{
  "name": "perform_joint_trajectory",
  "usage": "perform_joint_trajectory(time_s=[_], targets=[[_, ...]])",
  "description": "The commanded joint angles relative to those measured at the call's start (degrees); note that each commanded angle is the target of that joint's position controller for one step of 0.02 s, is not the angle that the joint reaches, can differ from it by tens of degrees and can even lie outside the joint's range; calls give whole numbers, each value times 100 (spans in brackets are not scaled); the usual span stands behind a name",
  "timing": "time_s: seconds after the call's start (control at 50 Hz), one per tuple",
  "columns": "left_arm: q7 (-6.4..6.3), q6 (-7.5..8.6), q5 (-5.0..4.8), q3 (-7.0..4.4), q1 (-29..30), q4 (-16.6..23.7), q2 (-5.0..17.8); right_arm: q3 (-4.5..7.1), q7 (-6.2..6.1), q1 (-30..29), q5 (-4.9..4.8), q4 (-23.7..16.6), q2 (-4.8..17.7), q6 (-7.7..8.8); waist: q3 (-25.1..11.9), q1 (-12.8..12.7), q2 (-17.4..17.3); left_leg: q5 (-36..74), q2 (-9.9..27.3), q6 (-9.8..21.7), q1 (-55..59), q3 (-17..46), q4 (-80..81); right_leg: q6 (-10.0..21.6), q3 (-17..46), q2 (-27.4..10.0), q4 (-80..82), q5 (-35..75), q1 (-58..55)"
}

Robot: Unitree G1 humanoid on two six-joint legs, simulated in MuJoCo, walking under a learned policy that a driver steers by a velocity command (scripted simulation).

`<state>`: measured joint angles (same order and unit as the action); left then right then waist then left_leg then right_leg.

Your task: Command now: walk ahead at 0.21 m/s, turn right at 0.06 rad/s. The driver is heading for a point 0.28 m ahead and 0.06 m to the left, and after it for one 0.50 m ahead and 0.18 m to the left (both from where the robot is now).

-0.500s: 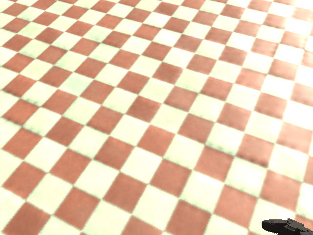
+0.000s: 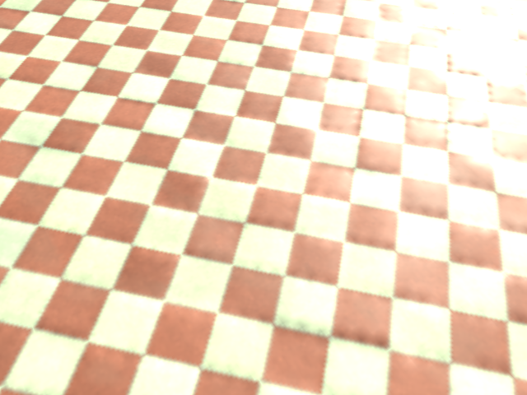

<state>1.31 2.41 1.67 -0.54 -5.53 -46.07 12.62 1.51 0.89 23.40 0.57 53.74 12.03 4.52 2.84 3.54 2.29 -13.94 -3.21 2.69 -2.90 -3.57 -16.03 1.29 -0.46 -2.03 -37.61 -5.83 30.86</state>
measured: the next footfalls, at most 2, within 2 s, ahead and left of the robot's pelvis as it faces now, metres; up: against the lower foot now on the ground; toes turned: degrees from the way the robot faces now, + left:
right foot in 0.06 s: +0.18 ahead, -0.10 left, +0.00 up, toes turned -1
left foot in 0.52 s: +0.06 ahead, +0.08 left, +0.00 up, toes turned +13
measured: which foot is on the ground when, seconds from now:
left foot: down 0.00-0.08, up 0.10-0.50, down 0.52-1.00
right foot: up 0.00-0.04, down 0.06-0.52, up 0.54-1.00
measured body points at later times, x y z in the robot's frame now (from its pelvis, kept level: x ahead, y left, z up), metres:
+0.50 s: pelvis +0.05 -0.01 -0.01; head +0.06 +0.01 +0.44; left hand +0.11 +0.27 -0.15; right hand +0.15 -0.26 -0.14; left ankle +0.02 +0.07 -0.74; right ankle +0.14 -0.10 -0.74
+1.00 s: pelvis +0.08 +0.00 +0.00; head +0.09 +0.00 +0.45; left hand +0.11 +0.31 -0.10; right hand +0.24 -0.24 -0.13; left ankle +0.02 +0.07 -0.74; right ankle +0.14 -0.10 -0.73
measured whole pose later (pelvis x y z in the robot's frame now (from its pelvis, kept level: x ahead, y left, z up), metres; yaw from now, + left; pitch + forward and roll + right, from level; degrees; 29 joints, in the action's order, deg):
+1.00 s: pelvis +0.08 +0.00 +0.00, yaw +27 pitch +2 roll -1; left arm -0.2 1.3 0.9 -2.7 -8.0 -45.2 15.6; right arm 5.0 0.9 20.6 1.3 46.8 16.2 -0.4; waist -1.4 3.1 -0.7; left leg -14.0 -7.1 4.5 -11.3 12.3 -24.0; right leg -0.3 2.4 2.0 -31.7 -20.0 18.1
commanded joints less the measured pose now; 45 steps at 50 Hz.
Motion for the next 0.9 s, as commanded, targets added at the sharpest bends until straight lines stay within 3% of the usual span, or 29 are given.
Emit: perform_joint_trajectory(time_s=[0.02, 0.06, 0.08, 0.1, 0.12, 0.14, 0.16, 0.18, 0.2, 0.24, 0.36, 0.44, 0.48, 0.5, 0.52, 0.54, 0.56, 0.6, 0.64, 0.68, 0.72, 0.76, 0.9], targets=[[-89, 82, -3, -72, -333, 114, 376, 160, -66, -29, -23, -198, 855, 0, -351, -309, -880, 4237, 1364, 507, -151, 581, -432, 129, -157, 241, 581, 150, -1107], [-158, 204, 100, -123, -972, -170, 522, 134, -106, -28, -72, -165, 788, -33, -557, -589, -450, 3461, 1093, 250, -321, 528, -1357, 284, 16, 127, 1561, 1174, -2195], [-198, 277, 174, -188, -1441, -242, 881, 78, -136, 141, -69, -290, 639, -16, -1094, -637, 99, 1760, 861, 63, -893, 323, -2170, 465, 871, -902, 1184, 3609, -3234], [-214, 200, 69, -228, -1534, -285, 994, -58, -161, 1027, -254, -141, 82, -113, -1873, -374, 1096, -1678, 247, -56, -1488, 127, -3353, 1472, 2024, -2133, 1017, 5305, -4033], [-178, 137, -157, -160, -1493, -264, 682, 41, -222, 777, -151, -9, 511, -288, -1852, -543, 629, -2475, 191, -74, -1619, 460, -3776, 1704, 2200, -2055, 1264, 4612, -3610], [-190, 110, -179, -117, -1181, -258, 579, 80, -212, 358, -43, -103, 580, -363, -1223, -459, 485, -2390, 234, -104, -1864, 537, -3939, 1612, 1942, -1790, 1598, 3740, -3116], [-234, 83, -125, -59, -842, -222, 422, 69, -200, 128, 19, -95, 484, -410, -868, -347, 299, -2085, 331, -135, -1864, 618, -3861, 1405, 1677, -1593, 1870, 2960, -2674], [-293, 72, -98, -26, -616, -205, 356, 63, -184, 18, 33, -77, 426, -459, -612, -229, 327, -1784, 430, -188, -1686, 666, -3634, 1212, 1335, -1412, 2096, 2643, -2235], [-341, 61, -91, -31, -463, -215, 387, 51, -177, 86, 53, -24, 363, -512, -565, -97, 428, -1526, 462, -248, -1384, 622, -3462, 1059, 1020, -1246, 2210, 2401, -1901], [-369, 48, -74, -103, -425, -206, 566, 90, -193, 98, 55, 19, 420, -586, -676, -66, 358, -1341, 346, -306, -1254, 416, -3512, 1039, 699, -1138, 2169, 2254, -1802], [-427, -173, -35, -276, -543, -226, 753, 163, -177, -538, 69, -311, 439, -739, -522, -269, 433, -1227, 457, -222, -1683, 176, -3429, 1210, 529, -1321, 2399, -259, -1519], [-443, -271, -16, -358, -488, -214, 861, 176, -119, -568, 54, -476, 417, -747, -589, -291, 380, -1199, 440, -77, -1458, 13, -2914, 1187, 429, -1502, 2254, -545, -1473], [-449, -320, -60, -411, -323, -185, 973, 187, -72, -292, 51, -469, 410, -731, -630, -120, 310, -788, 359, 98, -910, -117, -2087, 944, 209, -1462, 1986, -716, -1256], [-444, -354, -69, -429, -298, -188, 964, 207, -47, -144, 73, -450, 477, -709, -507, -43, 132, -483, 332, 223, -600, 15, -1401, 678, -11, -1339, 1631, -886, -971], [-404, -410, -49, -426, -535, -230, 799, 261, -45, -126, 125, -513, 729, -662, -289, -82, -716, -578, 846, 381, -552, 1032, -247, 246, -472, -950, 675, -1514, -578], [-411, -443, -113, -340, -482, 85, 425, 451, -82, -306, 116, -768, 1571, -656, 98, -169, -2167, -292, 2472, 941, -744, 3598, 574, -243, -966, 254, -487, -2731, 695], [-435, -487, -6, -362, 70, 188, 602, 486, -173, -90, 174, -662, 1582, -662, 413, 20, -1424, 361, 2522, 1270, -1426, 3458, 659, -237, -121, 225, -1604, -2622, 477], [-336, -474, -115, -385, -239, 70, 614, 415, -230, -771, 71, -784, 1229, -655, 331, -486, -790, 377, 1691, 1000, -1522, 2377, 335, -193, 207, 151, -1994, -1667, 242], [-277, -427, 22, -439, -520, -90, 759, 391, -190, -1117, 18, -999, 1075, -622, -101, -545, -855, 1298, 1328, 907, -954, 2010, 87, -177, 158, 232, -2321, -1321, 264], [-257, -424, -4, -442, -513, -52, 711, 393, -149, -856, -28, -994, 1023, -575, -413, -450, -693, 2041, 1323, 978, -473, 2005, -115, -252, 189, 246, -2472, -1323, 322], [-231, -409, 6, -414, -344, 58, 674, 428, -152, -472, -28, -911, 1054, -553, -521, -267, -776, 482, 1269, 1059, -65, 2291, 122, -333, 217, 158, -2118, -1279, 533], [-184, -396, 22, -414, -35, 186, 750, 446, -151, -279, 8, -884, 1081, -556, -308, -78, -1020, -1103, 1283, 1139, 107, 2732, 467, -399, 238, 137, -1609, -1311, 762], [-112, -136, -19, -336, 246, 427, 731, 547, -79, -179, 82, -931, 1353, -427, -200, 47, -936, -1323, 1203, 1318, -199, 3210, 363, -313, 272, 290, -288, -1646, 89]])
